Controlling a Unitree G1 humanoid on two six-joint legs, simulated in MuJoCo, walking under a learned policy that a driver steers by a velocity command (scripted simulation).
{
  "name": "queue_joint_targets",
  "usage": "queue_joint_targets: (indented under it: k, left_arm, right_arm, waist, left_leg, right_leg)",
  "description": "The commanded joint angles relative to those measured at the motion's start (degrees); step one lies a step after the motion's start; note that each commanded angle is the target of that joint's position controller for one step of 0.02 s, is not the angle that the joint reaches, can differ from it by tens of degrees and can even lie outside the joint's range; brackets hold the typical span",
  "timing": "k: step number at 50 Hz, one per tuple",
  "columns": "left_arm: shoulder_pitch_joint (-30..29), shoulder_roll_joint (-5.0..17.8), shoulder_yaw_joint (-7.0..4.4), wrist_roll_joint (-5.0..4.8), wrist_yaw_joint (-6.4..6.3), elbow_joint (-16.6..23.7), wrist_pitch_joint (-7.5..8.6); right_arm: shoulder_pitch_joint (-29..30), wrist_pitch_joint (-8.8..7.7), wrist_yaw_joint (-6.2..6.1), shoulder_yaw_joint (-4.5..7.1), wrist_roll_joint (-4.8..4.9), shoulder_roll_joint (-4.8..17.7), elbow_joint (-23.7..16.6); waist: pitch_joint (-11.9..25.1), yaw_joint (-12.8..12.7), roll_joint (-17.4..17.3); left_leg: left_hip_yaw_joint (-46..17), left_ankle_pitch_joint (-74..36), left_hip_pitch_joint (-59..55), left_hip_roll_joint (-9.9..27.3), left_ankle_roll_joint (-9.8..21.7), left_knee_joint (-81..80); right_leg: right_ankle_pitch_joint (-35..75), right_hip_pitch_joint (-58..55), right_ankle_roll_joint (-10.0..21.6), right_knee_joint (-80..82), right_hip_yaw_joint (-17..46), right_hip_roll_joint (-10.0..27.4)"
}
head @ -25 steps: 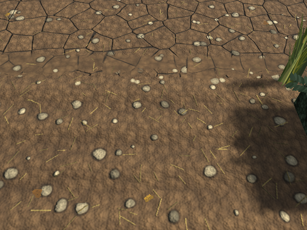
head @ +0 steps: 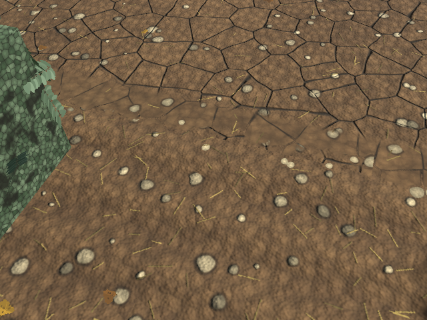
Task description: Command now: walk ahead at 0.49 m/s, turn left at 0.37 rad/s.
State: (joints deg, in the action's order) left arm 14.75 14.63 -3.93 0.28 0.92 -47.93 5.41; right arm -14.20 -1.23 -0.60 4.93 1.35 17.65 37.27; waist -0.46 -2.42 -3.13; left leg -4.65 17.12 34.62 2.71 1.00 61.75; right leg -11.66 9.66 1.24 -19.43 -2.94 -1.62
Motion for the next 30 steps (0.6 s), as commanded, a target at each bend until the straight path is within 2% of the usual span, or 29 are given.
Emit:
queue_joint_targets:
  k: [1, 5, 8, 9, 10, 11, 12, 13, 14, 15, 16, 17, 18, 19, 21, 23, 26, 28, 29, 30]
  left_arm:
    - [-1.72, 8.53, -1.59, -0.37, 0.00, 2.15, 1.05]
    - [0.06, 10.32, -1.54, -1.33, -0.17, 0.59, 0.23]
    - [3.49, 11.62, -1.46, -1.74, -0.33, -1.30, -0.75]
    - [3.55, 12.09, -1.54, -1.96, -0.38, -1.55, -1.05]
    - [2.74, 12.59, -1.61, -2.20, -0.55, -1.59, -1.32]
    - [2.05, 12.46, -1.50, -2.33, -0.73, -1.54, -1.45]
    - [2.80, 11.06, -0.98, -1.75, -0.86, -1.46, -1.21]
    - [4.33, 7.13, 0.61, 0.79, -0.79, 0.47, -0.65]
    - [13.32, 3.92, 2.23, 0.28, -0.07, -1.34, -0.49]
    - [10.84, 10.01, 0.56, -1.04, 0.06, -2.80, -1.16]
    - [5.45, 10.26, 0.42, -2.08, -0.14, -0.92, -1.82]
    - [2.81, 8.82, 0.68, -1.57, -0.83, -0.73, -2.58]
    - [2.14, 8.42, 0.53, -0.83, -1.49, -0.84, -3.61]
    - [4.08, 7.10, 0.74, -0.71, -1.90, -1.29, -4.69]
    - [5.87, 5.52, 1.07, -0.31, -2.64, -2.07, -5.79]
    - [4.01, 5.22, 1.23, 0.18, -3.01, -1.80, -6.30]
    - [0.96, 5.75, 1.00, 0.39, -2.84, -1.33, -6.89]
    - [0.13, 5.40, 1.05, 1.25, -2.44, -1.27, -6.80]
    - [-0.33, 6.19, 1.08, 1.75, -2.40, -0.66, -6.62]
    - [-1.38, 9.42, 0.69, 1.49, -2.63, 0.41, -6.40]
  right_arm:
    - [2.40, -1.14, 0.39, -0.31, -0.48, 1.11, -5.07]
    - [9.66, -2.39, 1.79, -1.60, -0.65, -0.44, -6.59]
    - [12.81, -2.89, 2.55, -1.43, -0.60, 0.41, -7.80]
    - [12.41, -2.92, 2.69, -1.12, -0.71, 1.16, -7.82]
    - [9.78, -2.94, 2.65, -0.59, -1.06, 2.26, -7.01]
    - [4.34, -2.91, 2.42, 0.23, -1.58, 3.78, -5.04]
    - [-0.91, -2.78, 1.86, 1.18, -2.08, 6.49, -3.41]
    - [-7.81, -2.32, 0.93, 1.89, -3.69, 11.50, -2.72]
    - [-7.22, -1.81, 1.19, 0.97, -3.65, 11.32, -2.82]
    - [-6.50, -1.18, 1.70, 0.42, -2.46, 7.72, -2.88]
    - [-1.73, -1.13, 1.85, -0.30, -1.66, 6.04, -2.85]
    - [2.14, -1.25, 1.84, -1.04, -1.37, 4.00, -2.57]
    - [4.98, -1.37, 1.94, -1.47, -1.62, 2.89, -2.36]
    - [7.16, -1.52, 2.01, -1.24, -2.38, 3.54, -1.95]
    - [9.77, -1.83, 1.89, -1.08, -3.15, 3.45, -1.15]
    - [9.87, -1.77, 1.53, -1.12, -2.92, 3.36, 0.16]
    - [9.85, -1.05, 0.94, -1.34, -2.57, 3.41, 2.18]
    - [9.67, -0.66, 0.85, -2.12, -2.31, 1.70, 3.47]
    - [7.69, -0.62, 0.89, -2.65, -2.56, 0.44, 4.78]
    - [5.54, -0.57, 0.84, -2.64, -3.08, 0.46, 5.47]
  waist:
    - [-1.23, 1.02, 7.09]
    - [-2.50, -1.04, 7.03]
    - [-1.52, -1.74, 8.36]
    - [-0.65, -0.94, 9.06]
    - [0.96, 1.14, 9.40]
    - [3.97, 4.27, 8.68]
    - [7.27, 6.67, 6.79]
    - [15.92, 7.70, -3.42]
    - [26.74, 4.54, -13.32]
    - [26.60, 6.61, -5.63]
    - [17.67, 5.52, -4.35]
    - [12.43, 4.09, -0.91]
    - [8.96, 2.34, -0.38]
    - [8.35, -0.02, -2.32]
    - [8.12, -1.53, -4.16]
    - [8.60, -0.81, -4.47]
    - [6.94, -0.02, -4.47]
    - [3.96, -0.71, -3.24]
    - [2.06, -0.52, -1.43]
    - [-0.21, 1.59, 3.69]
  left_leg:
    - [-2.03, -6.08, 7.25, 2.40, -0.80, -7.28]
    - [3.13, -15.37, 1.37, 1.77, -0.93, -21.98]
    - [4.86, -16.34, -3.76, -0.61, -0.06, -27.99]
    - [4.95, -15.44, -5.74, -1.39, 0.80, -29.73]
    - [5.40, -16.04, -10.14, -2.56, 1.89, -32.36]
    - [6.47, -19.96, -18.39, -4.19, 3.34, -35.69]
    - [5.27, -30.21, -28.53, -2.54, 4.88, -36.14]
    - [-8.24, -59.09, -46.81, 11.18, 10.13, -29.31]
    - [-24.94, -65.79, -56.55, 24.04, 20.76, -31.27]
    - [-22.35, -56.69, -51.17, 19.90, 18.86, -33.58]
    - [-15.86, -51.32, -44.98, 16.69, 16.41, -35.25]
    - [-12.40, -46.61, -37.47, 13.87, 14.43, -37.38]
    - [-9.39, -43.35, -29.41, 11.98, 12.86, -39.76]
    - [-7.12, -40.65, -22.72, 10.88, 12.47, -42.09]
    - [-4.01, -37.58, -16.45, 9.43, 12.83, -44.15]
    - [-3.40, -30.01, -15.45, 9.01, 12.53, -45.03]
    - [-4.26, -8.81, -12.78, 8.33, 10.78, -46.61]
    - [-4.01, 6.59, -9.43, 5.58, 7.20, -46.27]
    - [-3.74, 11.07, -8.25, 3.85, 4.48, -45.29]
    - [-1.68, 11.97, -8.26, 0.69, 1.87, -41.17]
  right_leg:
    - [10.30, -4.39, 11.05, 11.06, 12.03, 15.84]
    - [16.79, -3.64, 9.15, 10.04, 5.32, 13.32]
    - [27.85, -6.70, 7.46, 5.82, 4.22, 14.07]
    - [30.95, -7.99, 6.69, 3.58, 4.13, 14.41]
    - [35.33, -8.65, 5.53, -0.11, 3.59, 13.88]
    - [39.53, -7.74, 4.14, -5.90, 2.42, 12.32]
    - [36.16, -3.26, 1.87, -14.23, 0.50, 9.70]
    - [10.11, 10.46, -1.51, -32.42, -1.38, 5.52]
    - [-28.91, 20.65, -3.92, -48.27, 3.90, 0.54]
    - [-28.35, 20.69, -3.98, -51.64, 8.75, 3.11]
    - [-25.80, 25.05, -3.86, -51.04, 6.92, 4.92]
    - [-22.46, 24.94, -4.19, -47.67, 6.27, 6.63]
    - [-19.73, 21.22, -4.51, -43.54, 6.42, 7.76]
    - [-16.38, 15.11, -5.09, -40.43, 5.88, 7.83]
    - [-13.53, 8.48, -5.83, -33.68, 4.38, 6.54]
    - [-9.16, 5.50, -5.48, -27.00, 4.30, 6.19]
    - [-1.63, 0.94, -4.11, -19.07, 3.86, 5.41]
    - [2.25, -3.42, -2.42, -11.61, 3.12, 4.46]
    - [4.57, -4.39, -1.22, -7.54, 5.54, 6.49]
    - [6.11, -2.41, 0.69, -4.19, 9.68, 10.60]
